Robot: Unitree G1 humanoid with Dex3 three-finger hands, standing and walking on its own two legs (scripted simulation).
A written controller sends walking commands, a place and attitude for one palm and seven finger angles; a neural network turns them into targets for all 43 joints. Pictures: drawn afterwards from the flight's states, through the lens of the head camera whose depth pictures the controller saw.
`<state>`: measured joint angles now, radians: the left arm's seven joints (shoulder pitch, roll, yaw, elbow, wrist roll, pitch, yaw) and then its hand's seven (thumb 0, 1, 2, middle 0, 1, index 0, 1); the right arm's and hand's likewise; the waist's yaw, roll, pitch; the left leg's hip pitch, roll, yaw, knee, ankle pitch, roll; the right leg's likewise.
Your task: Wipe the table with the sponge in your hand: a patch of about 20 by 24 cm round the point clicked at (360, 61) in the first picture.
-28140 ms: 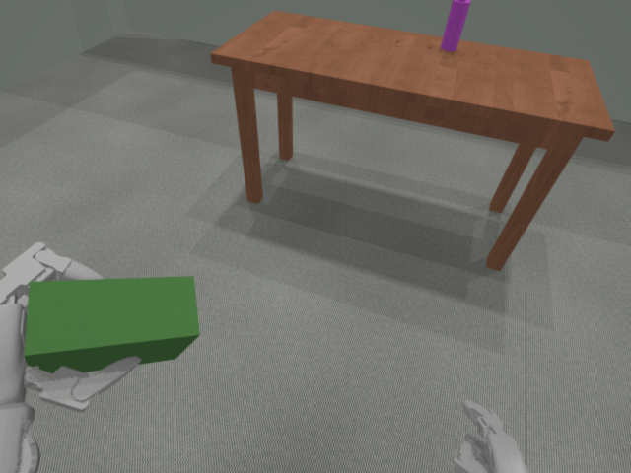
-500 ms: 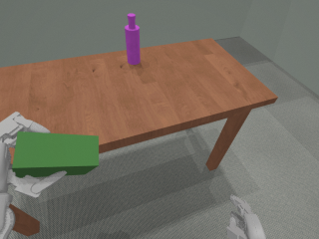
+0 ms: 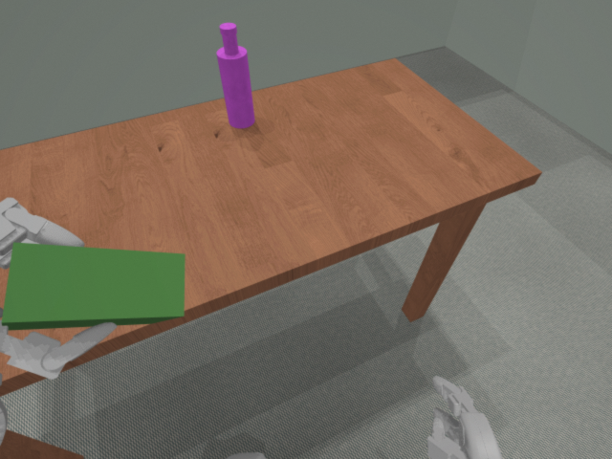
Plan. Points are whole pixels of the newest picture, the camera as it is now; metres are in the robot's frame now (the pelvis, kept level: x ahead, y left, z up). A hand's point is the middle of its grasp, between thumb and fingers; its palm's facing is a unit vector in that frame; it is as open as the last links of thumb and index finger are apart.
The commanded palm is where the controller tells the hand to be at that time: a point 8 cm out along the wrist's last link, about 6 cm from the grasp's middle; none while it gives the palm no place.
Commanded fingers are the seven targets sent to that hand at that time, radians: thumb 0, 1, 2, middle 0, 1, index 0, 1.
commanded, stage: shuffle to correct the standing spot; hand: left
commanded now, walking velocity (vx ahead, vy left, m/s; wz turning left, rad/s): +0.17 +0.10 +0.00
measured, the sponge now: (122, 291) +0.24 +0.20 +0.16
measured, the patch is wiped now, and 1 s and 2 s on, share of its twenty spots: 0.00 0.00 0.00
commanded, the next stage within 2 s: come to a stop and stand still in 0.50 s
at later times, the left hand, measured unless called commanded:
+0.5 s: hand (18, 219) +0.29 +0.29 +0.21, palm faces +0.40 -0.79 -0.46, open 10.3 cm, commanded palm +0.22 +0.34 +0.20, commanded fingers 0.00 0.10 1.30 -1.20 -1.60 -1.20 -1.60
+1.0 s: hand (19, 180) +0.34 +0.32 +0.21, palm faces +0.37 -0.82 -0.44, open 10.3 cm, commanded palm +0.27 +0.36 +0.20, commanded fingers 0.00 0.10 1.30 -1.20 -1.60 -1.20 -1.60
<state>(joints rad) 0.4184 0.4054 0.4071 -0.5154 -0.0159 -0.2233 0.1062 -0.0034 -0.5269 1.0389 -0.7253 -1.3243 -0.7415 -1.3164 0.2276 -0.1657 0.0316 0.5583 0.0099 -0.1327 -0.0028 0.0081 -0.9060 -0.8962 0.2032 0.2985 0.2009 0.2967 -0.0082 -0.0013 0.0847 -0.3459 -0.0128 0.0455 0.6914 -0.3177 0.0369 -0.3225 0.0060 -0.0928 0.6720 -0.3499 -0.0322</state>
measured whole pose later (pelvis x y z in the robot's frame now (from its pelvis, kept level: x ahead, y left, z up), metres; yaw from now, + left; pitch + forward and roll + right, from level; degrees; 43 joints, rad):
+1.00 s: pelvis +0.11 +0.08 +0.02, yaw +1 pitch -2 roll +0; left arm 0.41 0.43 0.40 -0.57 -0.02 -0.19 0.12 0.00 -0.53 1.04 -0.73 -1.32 -0.74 -1.32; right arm 0.16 -0.16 0.02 0.56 -0.01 -0.14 -0.03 0.01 -0.91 -0.90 0.20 0.30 0.20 0.30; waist -0.01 -0.03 0.09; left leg -0.25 0.05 0.05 0.51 -0.22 -0.01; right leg -0.19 0.00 -0.07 0.50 -0.26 -0.02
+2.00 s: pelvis +0.11 +0.13 +0.02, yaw +0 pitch +0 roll -2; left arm 0.40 0.40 0.38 -0.50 -0.01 -0.23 0.08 0.00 -0.52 1.04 -0.72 -1.33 -0.73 -1.32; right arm 0.17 -0.16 0.05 0.56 -0.01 -0.18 -0.03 0.01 -0.90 -0.90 0.21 0.30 0.20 0.30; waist 0.03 -0.05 0.09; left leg -0.27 -0.01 0.04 0.48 -0.20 0.05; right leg -0.18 -0.03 -0.04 0.39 -0.20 0.04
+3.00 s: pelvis +0.11 +0.12 +0.02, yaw +0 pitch +0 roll -2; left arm 0.36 0.39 0.39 -0.47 -0.03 -0.26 0.10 -0.01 -0.52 1.04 -0.72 -1.33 -0.74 -1.32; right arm 0.18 -0.19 0.03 0.60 0.00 -0.20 -0.03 0.01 -0.91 -0.90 0.20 0.30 0.20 0.30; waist 0.04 -0.05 0.10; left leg -0.27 0.00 0.03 0.48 -0.20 0.04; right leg -0.19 -0.02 -0.04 0.41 -0.21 0.03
